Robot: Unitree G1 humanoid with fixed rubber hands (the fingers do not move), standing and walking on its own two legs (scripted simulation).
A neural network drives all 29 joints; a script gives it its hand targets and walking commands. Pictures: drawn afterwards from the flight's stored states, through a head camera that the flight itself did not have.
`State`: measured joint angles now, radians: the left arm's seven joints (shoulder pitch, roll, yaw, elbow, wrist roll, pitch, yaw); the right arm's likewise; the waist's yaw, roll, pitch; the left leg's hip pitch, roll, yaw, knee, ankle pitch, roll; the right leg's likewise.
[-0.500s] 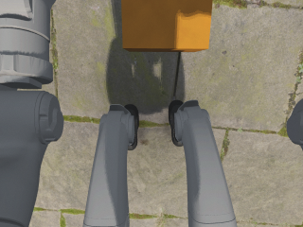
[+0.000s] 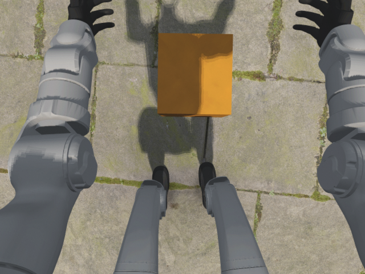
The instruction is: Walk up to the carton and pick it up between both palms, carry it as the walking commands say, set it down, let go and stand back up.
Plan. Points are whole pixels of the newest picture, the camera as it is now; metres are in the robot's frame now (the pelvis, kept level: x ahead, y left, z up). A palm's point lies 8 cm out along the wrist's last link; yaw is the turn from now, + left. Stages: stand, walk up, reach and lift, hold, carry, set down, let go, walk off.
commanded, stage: let go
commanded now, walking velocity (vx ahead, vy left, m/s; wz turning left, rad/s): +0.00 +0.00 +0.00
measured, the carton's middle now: (193, 79) +0.56 -0.05 -0.57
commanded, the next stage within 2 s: stand in 1.30 s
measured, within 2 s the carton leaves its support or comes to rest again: neither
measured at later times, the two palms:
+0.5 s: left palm (43, 88) +0.44 +0.22 -0.05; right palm (354, 77) +0.43 -0.25 -0.02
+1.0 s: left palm out of the picture +0.26 +0.25 +0.03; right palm out of the picture +0.25 -0.22 +0.04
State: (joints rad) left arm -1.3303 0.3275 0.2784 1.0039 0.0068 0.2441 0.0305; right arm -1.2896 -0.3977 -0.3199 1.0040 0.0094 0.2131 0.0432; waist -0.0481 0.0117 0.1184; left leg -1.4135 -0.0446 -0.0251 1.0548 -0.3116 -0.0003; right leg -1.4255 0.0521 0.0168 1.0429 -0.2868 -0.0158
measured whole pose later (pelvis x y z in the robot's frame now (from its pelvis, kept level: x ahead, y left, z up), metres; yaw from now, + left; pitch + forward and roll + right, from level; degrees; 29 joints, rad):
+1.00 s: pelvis +0.10 +0.02 +0.11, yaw -1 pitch +3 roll +0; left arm 0.24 0.20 0.04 0.43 -0.02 0.06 -0.05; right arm 0.25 -0.22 -0.03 0.41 0.00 0.07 0.08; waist -0.01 0.00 0.03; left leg -0.22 -0.05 -0.02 0.45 -0.27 0.04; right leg -0.24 0.03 0.06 0.44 -0.25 0.00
